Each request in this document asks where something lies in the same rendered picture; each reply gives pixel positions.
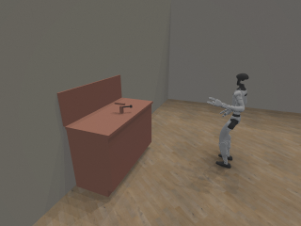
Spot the robot right hand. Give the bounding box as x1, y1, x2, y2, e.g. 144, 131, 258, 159
219, 109, 231, 117

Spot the left robot upper arm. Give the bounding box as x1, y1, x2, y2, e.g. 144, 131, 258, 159
234, 90, 245, 113

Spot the counter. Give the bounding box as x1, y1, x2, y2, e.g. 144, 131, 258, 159
57, 74, 153, 197

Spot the robot head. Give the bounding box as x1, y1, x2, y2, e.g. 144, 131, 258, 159
236, 73, 249, 91

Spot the humanoid robot torso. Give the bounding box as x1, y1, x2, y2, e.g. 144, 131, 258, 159
230, 89, 247, 124

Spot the robot left hand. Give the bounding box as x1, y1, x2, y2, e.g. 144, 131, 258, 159
207, 97, 222, 106

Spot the robot left forearm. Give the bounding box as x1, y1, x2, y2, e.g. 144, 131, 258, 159
220, 103, 244, 112

